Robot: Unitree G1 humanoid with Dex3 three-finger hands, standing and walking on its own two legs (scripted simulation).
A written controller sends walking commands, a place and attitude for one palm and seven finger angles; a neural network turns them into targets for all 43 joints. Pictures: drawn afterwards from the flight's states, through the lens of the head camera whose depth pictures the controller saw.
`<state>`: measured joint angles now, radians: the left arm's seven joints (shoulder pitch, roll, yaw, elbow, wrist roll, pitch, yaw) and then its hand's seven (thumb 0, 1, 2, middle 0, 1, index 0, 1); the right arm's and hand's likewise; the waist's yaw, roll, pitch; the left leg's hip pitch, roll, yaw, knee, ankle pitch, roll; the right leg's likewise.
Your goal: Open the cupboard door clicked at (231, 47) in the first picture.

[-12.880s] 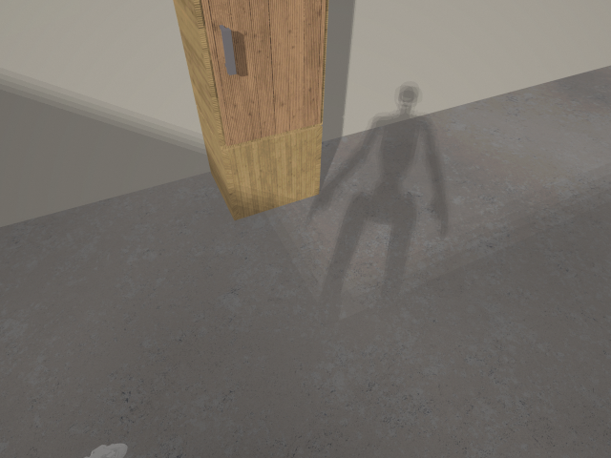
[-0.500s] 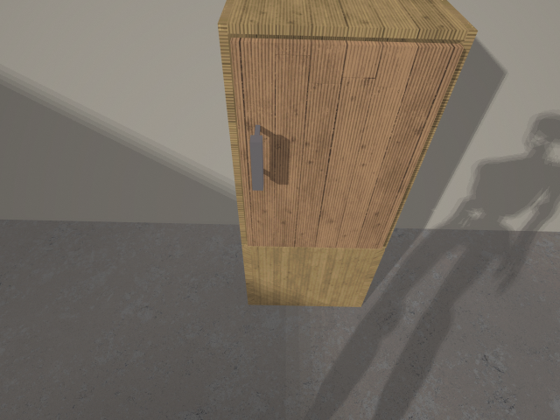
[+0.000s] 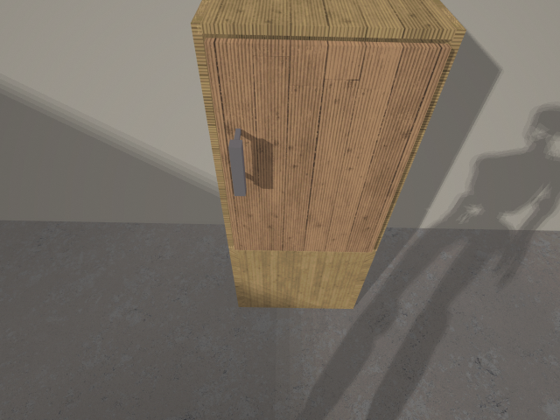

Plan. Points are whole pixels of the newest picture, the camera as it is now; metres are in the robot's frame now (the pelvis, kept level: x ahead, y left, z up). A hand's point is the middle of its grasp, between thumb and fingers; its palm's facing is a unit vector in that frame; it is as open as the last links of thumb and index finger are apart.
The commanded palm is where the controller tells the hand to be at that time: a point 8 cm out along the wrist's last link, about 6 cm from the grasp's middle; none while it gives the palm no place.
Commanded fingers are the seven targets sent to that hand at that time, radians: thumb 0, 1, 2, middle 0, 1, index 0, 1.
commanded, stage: shuffle to correct the standing spot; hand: left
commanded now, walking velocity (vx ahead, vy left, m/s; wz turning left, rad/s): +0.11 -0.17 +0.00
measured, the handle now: (239, 162) +0.59 +0.13 +0.01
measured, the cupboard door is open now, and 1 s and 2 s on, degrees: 0 0 0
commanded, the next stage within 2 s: come to a stop and stand still in 0.68 s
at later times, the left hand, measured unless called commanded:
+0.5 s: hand out of the picture +0.01 +0.13 -0.20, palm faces +0.09 -0.99 -0.13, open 7.3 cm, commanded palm none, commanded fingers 0.00 0.90 0.90 -0.20 -0.30 -0.20 -0.30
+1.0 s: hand (253, 390) +0.21 +0.06 -0.18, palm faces +0.00 -0.97 -0.24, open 7.3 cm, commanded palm none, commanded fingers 0.00 0.90 0.90 -0.20 -0.30 -0.20 -0.30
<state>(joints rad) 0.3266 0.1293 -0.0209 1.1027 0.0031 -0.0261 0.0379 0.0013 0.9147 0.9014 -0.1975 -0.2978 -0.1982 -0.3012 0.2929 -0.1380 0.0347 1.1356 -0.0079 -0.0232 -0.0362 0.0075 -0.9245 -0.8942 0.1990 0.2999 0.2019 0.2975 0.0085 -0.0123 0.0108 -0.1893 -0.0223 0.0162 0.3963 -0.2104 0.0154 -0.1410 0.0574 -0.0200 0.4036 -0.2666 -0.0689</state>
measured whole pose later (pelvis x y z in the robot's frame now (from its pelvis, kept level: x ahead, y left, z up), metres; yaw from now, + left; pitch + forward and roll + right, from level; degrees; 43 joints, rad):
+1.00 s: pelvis +0.13 -0.12 -0.02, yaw +1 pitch +1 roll +0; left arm 0.17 0.16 0.04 0.94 0.03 0.00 0.01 0.00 0.91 0.90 -0.20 -0.30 -0.20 -0.30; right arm 0.25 -0.22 -0.06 1.01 -0.01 0.03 -0.03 0.00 -0.91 -0.89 0.20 0.30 0.20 0.30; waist -0.03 0.05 0.11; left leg -0.32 0.07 -0.02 0.90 -0.59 -0.03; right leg -0.41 -0.08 -0.06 0.67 -0.27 0.03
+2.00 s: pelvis +0.06 -0.10 +0.00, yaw +2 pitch -1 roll +0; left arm 0.31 0.14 -0.01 1.11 0.00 0.00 0.04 0.00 0.92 0.90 -0.20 -0.30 -0.20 -0.30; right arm 0.31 -0.13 0.01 1.14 -0.01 0.01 -0.02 0.00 -0.92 -0.89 0.20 0.30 0.20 0.30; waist 0.00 -0.03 0.02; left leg -0.21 -0.03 0.08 0.36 -0.14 0.05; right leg -0.12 0.01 -0.03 0.39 -0.26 -0.02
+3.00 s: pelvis +0.01 -0.07 -0.04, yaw +6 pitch +3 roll +0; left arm 0.32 0.17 0.06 0.14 -0.19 -0.32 -0.01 0.01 0.81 0.86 -0.20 -0.37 -0.20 -0.37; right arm 0.26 -0.26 0.02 0.73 0.02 -0.25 -0.03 0.01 -0.91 -0.89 0.20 0.30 0.20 0.30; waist -0.05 0.04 -0.08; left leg -0.58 -0.08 0.06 0.75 -0.27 0.05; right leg -0.50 0.00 -0.04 0.81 -0.39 -0.02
